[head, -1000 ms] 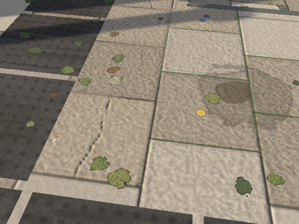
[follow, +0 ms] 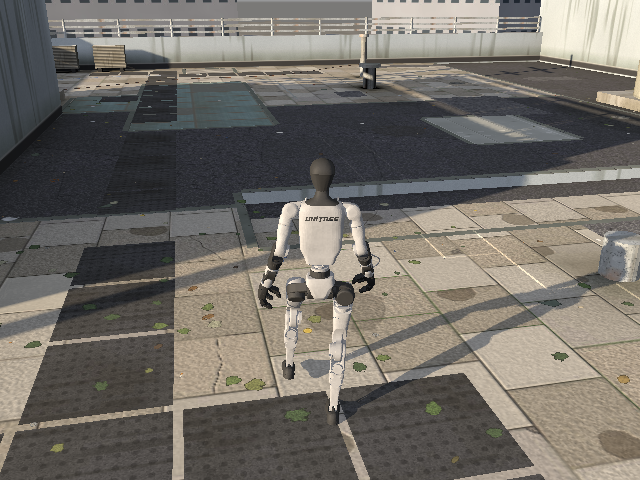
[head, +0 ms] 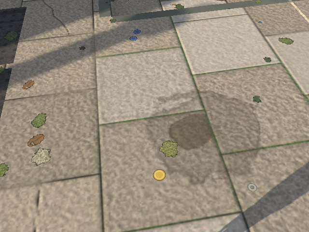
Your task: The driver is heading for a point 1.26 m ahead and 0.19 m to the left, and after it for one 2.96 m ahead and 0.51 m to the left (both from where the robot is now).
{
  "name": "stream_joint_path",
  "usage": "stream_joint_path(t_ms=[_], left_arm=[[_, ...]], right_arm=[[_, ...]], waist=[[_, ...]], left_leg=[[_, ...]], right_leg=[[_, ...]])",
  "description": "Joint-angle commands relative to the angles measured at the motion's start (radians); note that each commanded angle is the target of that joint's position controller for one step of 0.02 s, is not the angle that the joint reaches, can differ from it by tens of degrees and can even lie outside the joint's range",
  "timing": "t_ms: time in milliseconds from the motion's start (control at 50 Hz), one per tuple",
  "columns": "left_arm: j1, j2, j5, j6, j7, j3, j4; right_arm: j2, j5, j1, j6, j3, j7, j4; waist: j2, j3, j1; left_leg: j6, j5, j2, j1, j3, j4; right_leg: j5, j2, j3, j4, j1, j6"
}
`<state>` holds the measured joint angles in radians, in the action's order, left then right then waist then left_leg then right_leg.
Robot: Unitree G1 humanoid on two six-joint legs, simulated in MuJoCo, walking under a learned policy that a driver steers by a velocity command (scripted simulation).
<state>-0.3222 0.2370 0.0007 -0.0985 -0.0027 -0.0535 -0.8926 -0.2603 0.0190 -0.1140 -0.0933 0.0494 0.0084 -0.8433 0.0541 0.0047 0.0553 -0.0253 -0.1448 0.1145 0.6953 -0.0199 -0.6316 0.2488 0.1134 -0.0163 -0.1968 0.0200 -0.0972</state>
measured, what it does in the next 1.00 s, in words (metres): walks ahead, turning left: left foot, then right foot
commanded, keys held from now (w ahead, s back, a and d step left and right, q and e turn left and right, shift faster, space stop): w+q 0.38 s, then w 0.62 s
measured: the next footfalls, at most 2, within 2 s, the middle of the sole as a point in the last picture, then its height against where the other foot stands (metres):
left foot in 0.16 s outside the picture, level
right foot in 0.64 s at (180, 212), level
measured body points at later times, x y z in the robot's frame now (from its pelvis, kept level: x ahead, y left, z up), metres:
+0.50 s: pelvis +0.30 +0.06 +0.00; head +0.33 +0.07 +0.45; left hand +0.44 +0.34 -0.09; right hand +0.43 -0.20 -0.11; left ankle +0.24 +0.13 -0.74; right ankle +0.51 -0.08 -0.69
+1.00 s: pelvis +0.57 +0.08 +0.00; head +0.60 +0.08 +0.45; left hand +0.50 +0.35 -0.12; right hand +0.83 -0.09 -0.09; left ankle +0.68 +0.29 -0.69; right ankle +0.54 -0.03 -0.74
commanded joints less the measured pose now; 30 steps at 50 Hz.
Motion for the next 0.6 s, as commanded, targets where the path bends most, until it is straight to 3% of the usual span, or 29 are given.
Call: stream_joint_path(t_ms=[20,60,100,120,140,160,180,200,220,240,260,280,300,340,380,440,520,560,600], left_arm=[[-0.071,0.141,-0.003,0.001,0.008,-0.031,0.004],[-0.065,0.149,-0.004,0.014,0.013,-0.032,0.001],[-0.025,0.177,-0.005,0.024,0.022,-0.036,0.018],[-0.013,0.192,-0.006,0.031,0.027,-0.038,0.026],[0.013,0.200,-0.006,0.039,0.031,-0.037,0.036],[0.023,0.199,-0.010,0.033,0.036,-0.029,0.060],[-0.110,0.051,-0.031,0.002,0.011,0.017,0.085],[-0.061,0.115,-0.004,-0.038,-0.007,0.010,0.082],[0.046,0.174,0.034,-0.061,-0.018,-0.005,0.125],[0.103,0.168,0.032,-0.070,-0.015,0.000,0.147],[0.119,0.163,0.012,-0.066,-0.008,-0.007,0.149],[0.100,0.167,-0.004,-0.053,-0.002,-0.015,0.154],[0.080,0.155,-0.011,-0.039,0.001,-0.016,0.160],[0.069,0.127,-0.018,-0.017,0.010,-0.012,0.173],[0.138,0.111,-0.020,-0.009,0.017,-0.006,0.205],[0.242,0.078,-0.014,-0.014,0.012,0.008,0.228],[0.335,0.103,0.002,-0.030,-0.009,0.004,0.262],[0.343,0.130,0.001,-0.040,-0.017,-0.006,0.277],[0.283,0.146,0.002,-0.047,-0.019,-0.016,0.269]], right_arm=[[-0.050,0.009,0.165,-0.021,-0.001,0.026,0.113],[-0.052,0.011,0.181,-0.027,-0.003,0.046,0.136],[-0.078,0.007,0.126,-0.025,0.008,0.057,0.140],[-0.107,0.004,0.051,-0.020,0.022,0.056,0.129],[-0.149,0.004,-0.100,-0.017,0.045,0.052,0.096],[-0.215,-0.005,-0.261,-0.009,0.070,0.038,0.071],[-0.305,-0.008,-0.324,-0.007,0.090,0.034,0.071],[-0.218,-0.007,-0.352,-0.001,0.069,0.028,0.060],[-0.173,-0.007,-0.293,0.003,0.057,0.022,0.073],[-0.147,-0.007,-0.211,0.005,0.047,0.020,0.099],[-0.128,-0.010,-0.151,0.006,0.040,0.022,0.120],[-0.116,-0.019,-0.121,0.005,0.034,0.020,0.137],[-0.119,-0.017,-0.102,0.008,0.035,0.019,0.147],[-0.142,-0.011,-0.109,0.006,0.042,0.010,0.154],[-0.171,-0.006,-0.136,0.008,0.053,-0.003,0.155],[-0.163,0.004,-0.190,0.017,0.051,-0.014,0.144],[-0.157,0.003,-0.264,0.023,0.045,-0.013,0.117],[-0.162,-0.001,-0.272,0.026,0.046,-0.013,0.114],[-0.167,-0.003,-0.251,0.033,0.046,-0.013,0.116]], waist=[[-0.098,0.072,0.045],[-0.102,0.066,0.034],[-0.138,0.003,-0.014],[-0.161,-0.053,-0.057],[-0.154,-0.129,-0.139],[-0.087,-0.225,-0.212],[0.175,-0.365,-0.131],[0.132,-0.431,-0.174],[0.081,-0.259,-0.178],[-0.033,-0.156,-0.141],[-0.095,-0.079,-0.098],[-0.086,-0.061,-0.059],[-0.059,-0.048,-0.035],[-0.024,-0.037,-0.022],[-0.009,-0.023,-0.039],[0.019,-0.031,-0.095],[0.042,-0.022,-0.144],[0.048,-0.018,-0.136],[0.069,-0.023,-0.092]], left_leg=[[-0.029,0.031,-0.032,0.083,0.008,0.057],[-0.053,0.112,-0.057,0.086,0.027,0.077],[-0.084,0.205,-0.115,-0.047,0.090,0.073],[-0.102,0.250,-0.154,-0.154,0.119,0.063],[-0.131,0.215,-0.188,-0.353,0.129,0.106],[-0.191,0.174,-0.077,-0.654,-0.048,0.120],[-0.397,0.268,0.191,-1.071,-0.576,0.137],[-0.413,0.391,0.227,-1.159,-0.806,0.297],[-0.343,0.413,0.189,-1.044,-0.650,0.322],[-0.308,0.341,0.149,-0.867,-0.524,0.341],[-0.294,0.228,0.113,-0.706,-0.446,0.364],[-0.287,0.155,0.080,-0.602,-0.389,0.389],[-0.287,0.122,0.056,-0.537,-0.359,0.408],[-0.289,0.035,0.030,-0.447,-0.289,0.423],[-0.271,0.024,-0.001,-0.392,-0.237,0.426],[-0.214,0.099,-0.043,-0.396,-0.176,0.399],[-0.197,0.186,0.015,-0.504,-0.245,0.345],[-0.184,0.185,0.054,-0.576,-0.299,0.298],[-0.162,0.109,0.061,-0.608,-0.319,0.239]], right_leg=[[-0.420,-0.321,0.055,0.019,0.076,-0.082],[-0.549,-0.347,0.033,-0.035,0.141,-0.074],[-0.891,-0.343,-0.006,-0.147,0.152,-0.051],[-1.069,-0.335,-0.021,-0.255,0.152,-0.039],[-1.121,-0.307,-0.050,-0.446,0.094,-0.015],[-0.883,-0.277,-0.069,-0.727,-0.127,0.021],[-0.011,-0.068,-0.031,-1.139,-0.592,0.098],[0.282,-0.040,0.138,-1.262,-0.757,0.081],[0.209,-0.108,0.158,-1.244,-0.848,0.057],[0.133,-0.153,0.139,-1.161,-0.822,0.051],[0.103,-0.179,0.120,-1.076,-0.771,0.063],[0.083,-0.204,0.121,-1.021,-0.694,0.075],[0.076,-0.213,0.114,-0.973,-0.655,0.090],[0.044,-0.216,0.085,-0.873,-0.624,0.126],[-0.064,-0.200,0.064,-0.728,-0.614,0.155],[-0.295,-0.167,0.049,-0.478,-0.550,0.158],[-0.342,-0.148,0.060,-0.350,-0.543,0.131],[-0.261,-0.142,0.063,-0.307,-0.543,0.099],[-0.199,-0.128,0.042,-0.263,-0.468,0.062]])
